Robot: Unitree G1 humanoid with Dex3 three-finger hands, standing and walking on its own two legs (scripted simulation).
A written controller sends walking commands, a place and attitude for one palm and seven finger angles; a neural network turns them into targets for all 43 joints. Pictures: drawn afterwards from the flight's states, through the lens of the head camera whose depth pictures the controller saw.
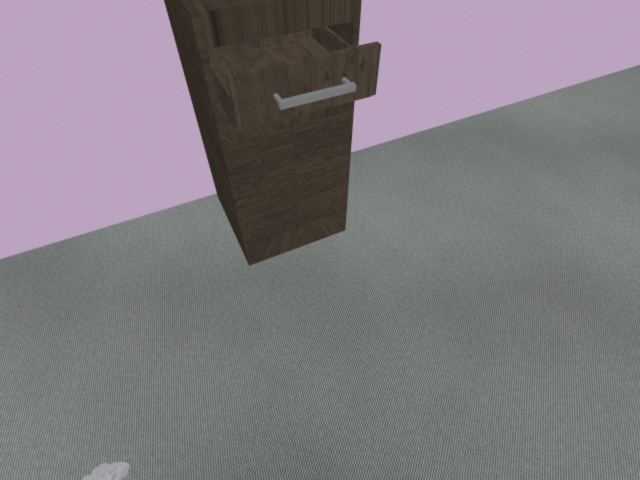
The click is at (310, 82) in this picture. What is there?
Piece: drawer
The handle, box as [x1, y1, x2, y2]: [273, 77, 355, 109]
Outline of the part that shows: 355,84 353,82 350,82 345,77 341,78 341,81 343,83 341,85 283,99 276,93 273,94 273,96 278,103 280,109 353,91 355,90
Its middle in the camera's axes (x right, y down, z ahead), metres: -0.02 -0.35 +0.93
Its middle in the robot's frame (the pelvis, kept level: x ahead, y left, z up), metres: +0.93 +0.07 +0.01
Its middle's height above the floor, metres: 0.78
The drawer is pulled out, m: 0.15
